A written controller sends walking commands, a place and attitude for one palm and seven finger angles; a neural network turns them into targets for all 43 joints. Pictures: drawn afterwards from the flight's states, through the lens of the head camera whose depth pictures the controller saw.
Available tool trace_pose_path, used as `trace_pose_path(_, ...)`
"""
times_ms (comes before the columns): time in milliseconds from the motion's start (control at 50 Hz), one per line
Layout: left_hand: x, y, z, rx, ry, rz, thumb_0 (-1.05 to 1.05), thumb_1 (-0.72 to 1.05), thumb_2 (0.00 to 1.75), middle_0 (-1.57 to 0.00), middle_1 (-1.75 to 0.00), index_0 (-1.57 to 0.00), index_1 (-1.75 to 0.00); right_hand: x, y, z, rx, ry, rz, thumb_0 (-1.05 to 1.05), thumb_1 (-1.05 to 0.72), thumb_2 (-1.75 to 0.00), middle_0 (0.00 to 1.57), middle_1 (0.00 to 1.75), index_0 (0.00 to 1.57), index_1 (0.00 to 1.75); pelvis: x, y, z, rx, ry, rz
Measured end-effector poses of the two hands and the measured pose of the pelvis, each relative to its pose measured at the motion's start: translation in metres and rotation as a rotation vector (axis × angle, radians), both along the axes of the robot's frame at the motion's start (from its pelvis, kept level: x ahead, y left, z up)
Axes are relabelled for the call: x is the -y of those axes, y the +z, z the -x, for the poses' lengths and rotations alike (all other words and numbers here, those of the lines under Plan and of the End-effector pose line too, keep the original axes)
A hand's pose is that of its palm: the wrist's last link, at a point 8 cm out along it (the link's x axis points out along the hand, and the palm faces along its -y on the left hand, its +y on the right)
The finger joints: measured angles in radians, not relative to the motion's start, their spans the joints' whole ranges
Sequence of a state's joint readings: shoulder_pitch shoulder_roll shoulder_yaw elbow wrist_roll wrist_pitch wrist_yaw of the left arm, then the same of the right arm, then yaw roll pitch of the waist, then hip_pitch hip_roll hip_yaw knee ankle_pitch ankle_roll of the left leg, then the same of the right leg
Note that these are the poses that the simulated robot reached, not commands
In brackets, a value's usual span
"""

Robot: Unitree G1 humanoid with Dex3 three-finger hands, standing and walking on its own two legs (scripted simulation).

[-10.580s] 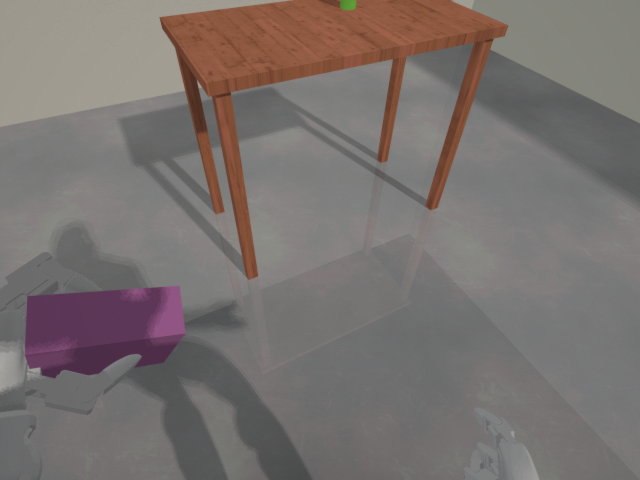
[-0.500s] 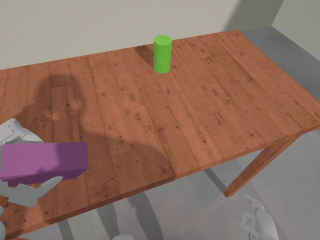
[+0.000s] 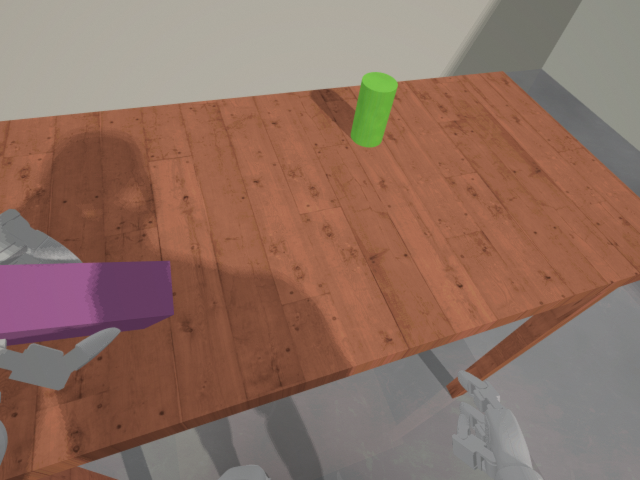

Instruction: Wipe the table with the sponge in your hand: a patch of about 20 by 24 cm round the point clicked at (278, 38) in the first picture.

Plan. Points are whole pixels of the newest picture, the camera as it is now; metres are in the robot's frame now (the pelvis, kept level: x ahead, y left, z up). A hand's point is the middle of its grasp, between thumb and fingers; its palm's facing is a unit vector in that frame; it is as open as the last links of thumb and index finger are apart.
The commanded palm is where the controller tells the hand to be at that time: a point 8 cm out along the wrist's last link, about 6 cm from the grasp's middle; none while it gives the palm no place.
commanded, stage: come to a stop and stand still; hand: left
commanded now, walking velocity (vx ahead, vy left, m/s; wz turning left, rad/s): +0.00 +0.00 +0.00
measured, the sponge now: (110, 301) +0.24 +0.22 +0.14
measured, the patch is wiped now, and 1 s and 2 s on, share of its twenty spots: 0.00 0.00 0.00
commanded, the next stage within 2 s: look again from close up in 1.18 s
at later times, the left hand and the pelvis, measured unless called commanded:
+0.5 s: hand (69, 336) +0.20 +0.23 +0.17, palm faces +0.39 -0.85 -0.36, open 9.3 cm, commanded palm +0.13 +0.26 +0.18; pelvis -0.02 -0.02 +0.00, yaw +1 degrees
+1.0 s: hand (118, 317) +0.22 +0.20 +0.16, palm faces +0.36 -0.85 -0.38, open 9.3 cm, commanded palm +0.16 +0.24 +0.18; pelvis +0.00 -0.04 +0.01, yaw +0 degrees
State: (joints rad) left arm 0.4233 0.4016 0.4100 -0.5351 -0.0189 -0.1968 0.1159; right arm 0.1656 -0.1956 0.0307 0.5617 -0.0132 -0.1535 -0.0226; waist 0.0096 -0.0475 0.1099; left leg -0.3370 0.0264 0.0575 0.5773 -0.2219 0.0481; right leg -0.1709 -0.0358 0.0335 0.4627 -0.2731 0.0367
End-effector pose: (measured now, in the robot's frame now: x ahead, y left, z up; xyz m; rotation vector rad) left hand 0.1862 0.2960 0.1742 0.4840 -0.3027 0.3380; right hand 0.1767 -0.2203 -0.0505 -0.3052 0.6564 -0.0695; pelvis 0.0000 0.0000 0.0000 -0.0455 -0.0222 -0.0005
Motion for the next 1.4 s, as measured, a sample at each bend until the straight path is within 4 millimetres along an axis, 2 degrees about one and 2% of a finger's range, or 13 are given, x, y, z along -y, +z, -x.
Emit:
trace_pose_path(100, -0.005, 0.009, 0.016, 0.044, 0.035, 0.021, 0.00, -0.44, 1.04, -0.81, -1.40, -0.81, -1.40, -0.020, -0.002, -0.002, 0.008, 0.036, -0.034, 0.01, -0.90, -0.90, 0.21, 0.30, 0.20, 0.30, -0.006, 0.001, 0.008, 0.007, 0.005, 0.003)
trace_pose_path(240, 0.001, -0.001, 0.023, -0.004, 0.045, 0.068, 0.00, -0.44, 1.04, -0.81, -1.40, -0.81, -1.40, -0.032, -0.002, 0.004, 0.029, 0.041, -0.074, 0.01, -0.90, -0.90, 0.21, 0.30, 0.21, 0.30, -0.005, 0.003, 0.018, 0.014, 0.001, -0.004)
trace_pose_path(360, 0.014, -0.001, 0.027, -0.030, 0.029, 0.066, 0.00, -0.44, 1.04, -0.81, -1.40, -0.81, -1.40, -0.019, -0.001, 0.015, 0.028, 0.019, -0.073, 0.01, -0.90, -0.90, 0.21, 0.31, 0.21, 0.30, 0.005, 0.005, 0.022, 0.019, 0.005, -0.006)
trace_pose_path(540, 0.032, 0.004, 0.030, -0.014, 0.017, 0.058, 0.00, -0.44, 1.04, -0.81, -1.40, -0.81, -1.40, 0.023, -0.003, 0.031, 0.012, -0.049, -0.037, 0.01, -0.90, -0.90, 0.21, 0.30, 0.21, 0.30, 0.021, 0.005, 0.021, 0.028, 0.011, -0.003)
trace_pose_path(640, 0.042, 0.003, 0.027, -0.023, 0.014, 0.061, 0.00, -0.44, 1.04, -0.81, -1.40, -0.81, -1.40, 0.041, -0.003, 0.033, 0.015, -0.082, -0.029, 0.01, -0.90, -0.90, 0.21, 0.30, 0.20, 0.30, 0.029, 0.005, 0.018, 0.031, 0.011, -0.003)
trace_pose_path(740, 0.051, 0.002, 0.022, -0.033, 0.002, 0.063, 0.00, -0.44, 1.04, -0.81, -1.40, -0.81, -1.40, 0.051, -0.004, 0.032, 0.018, -0.099, -0.032, 0.01, -0.90, -0.90, 0.21, 0.30, 0.20, 0.30, 0.035, 0.005, 0.014, 0.031, 0.008, -0.004)
trace_pose_path(900, 0.057, 0.004, 0.013, -0.046, -0.007, 0.053, 0.00, -0.44, 1.04, -0.81, -1.40, -0.81, -1.40, 0.052, -0.007, 0.021, 0.017, -0.096, -0.051, 0.01, -0.90, -0.90, 0.21, 0.30, 0.20, 0.30, 0.040, 0.005, 0.005, 0.027, 0.007, -0.010)
trace_pose_path(1200, 0.054, 0.003, 0.003, -0.063, 0.003, 0.058, 0.00, -0.44, 1.04, -0.81, -1.40, -0.81, -1.40, 0.040, -0.006, -0.002, 0.015, -0.064, -0.069, 0.01, -0.90, -0.90, 0.21, 0.30, 0.20, 0.30, 0.038, 0.006, -0.007, 0.021, 0.007, -0.017)
trace_pose_path(1400, 0.051, 0.003, -0.001, -0.072, 0.002, 0.059, 0.00, -0.44, 1.04, -0.81, -1.40, -0.81, -1.40, 0.037, -0.005, -0.007, 0.011, -0.064, -0.067, 0.01, -0.90, -0.90, 0.21, 0.30, 0.20, 0.30, 0.035, 0.007, -0.009, 0.016, 0.005, -0.017)
